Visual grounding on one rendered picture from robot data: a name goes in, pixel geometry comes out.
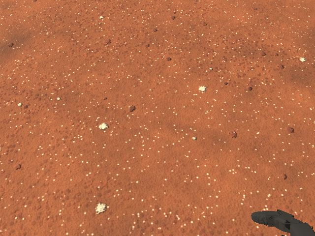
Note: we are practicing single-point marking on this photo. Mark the right robot hand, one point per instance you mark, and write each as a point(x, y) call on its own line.
point(284, 221)

